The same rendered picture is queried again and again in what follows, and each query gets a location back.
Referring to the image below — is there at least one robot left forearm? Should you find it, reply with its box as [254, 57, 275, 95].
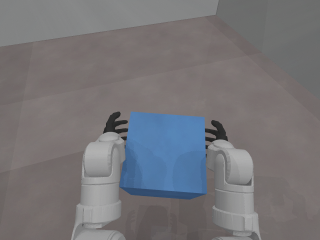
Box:
[71, 132, 126, 240]

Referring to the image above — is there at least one carton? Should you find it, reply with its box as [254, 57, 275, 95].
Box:
[119, 111, 207, 200]

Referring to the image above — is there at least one robot right hand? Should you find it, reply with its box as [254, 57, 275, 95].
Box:
[205, 120, 228, 157]

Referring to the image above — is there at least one robot left hand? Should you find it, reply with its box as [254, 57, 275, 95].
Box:
[103, 111, 128, 148]

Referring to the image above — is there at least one robot right forearm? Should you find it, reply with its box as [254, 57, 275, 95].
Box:
[205, 139, 262, 240]

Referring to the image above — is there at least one left robot upper arm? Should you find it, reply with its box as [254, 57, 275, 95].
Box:
[75, 229, 126, 240]

